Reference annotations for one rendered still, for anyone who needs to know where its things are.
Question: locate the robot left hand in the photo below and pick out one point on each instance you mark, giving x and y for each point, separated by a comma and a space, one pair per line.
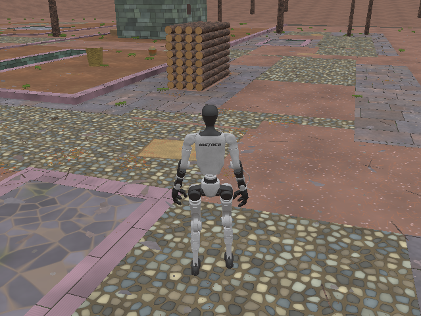
175, 195

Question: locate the left robot forearm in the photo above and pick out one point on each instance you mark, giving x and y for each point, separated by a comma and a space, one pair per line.
179, 177

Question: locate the robot left upper arm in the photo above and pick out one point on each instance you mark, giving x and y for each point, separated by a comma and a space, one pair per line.
186, 150

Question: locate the robot right hand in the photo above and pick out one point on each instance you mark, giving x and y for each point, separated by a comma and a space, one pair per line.
244, 197

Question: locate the robot torso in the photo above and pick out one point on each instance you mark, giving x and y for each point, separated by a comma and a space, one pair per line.
210, 152

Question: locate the robot right upper arm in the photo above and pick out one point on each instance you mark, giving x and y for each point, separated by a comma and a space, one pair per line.
233, 149

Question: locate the right robot forearm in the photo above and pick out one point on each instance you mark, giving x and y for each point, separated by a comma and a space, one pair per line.
240, 178

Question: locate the robot left thigh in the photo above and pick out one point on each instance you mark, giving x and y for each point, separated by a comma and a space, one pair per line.
194, 194

